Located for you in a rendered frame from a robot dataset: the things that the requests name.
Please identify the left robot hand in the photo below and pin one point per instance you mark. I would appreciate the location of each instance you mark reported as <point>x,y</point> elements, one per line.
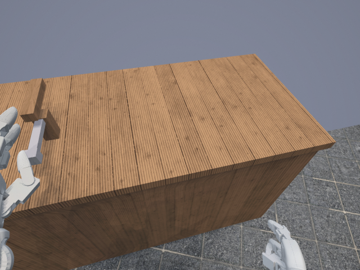
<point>21,189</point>

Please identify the counter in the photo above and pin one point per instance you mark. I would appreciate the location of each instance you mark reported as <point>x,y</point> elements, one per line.
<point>141,157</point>

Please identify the left robot forearm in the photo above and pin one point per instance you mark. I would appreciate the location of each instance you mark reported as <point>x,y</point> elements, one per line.
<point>6,254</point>

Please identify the tap lever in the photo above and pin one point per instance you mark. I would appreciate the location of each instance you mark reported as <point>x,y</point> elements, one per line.
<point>34,150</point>

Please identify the right robot hand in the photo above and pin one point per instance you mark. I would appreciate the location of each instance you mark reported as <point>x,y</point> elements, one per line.
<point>287,255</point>

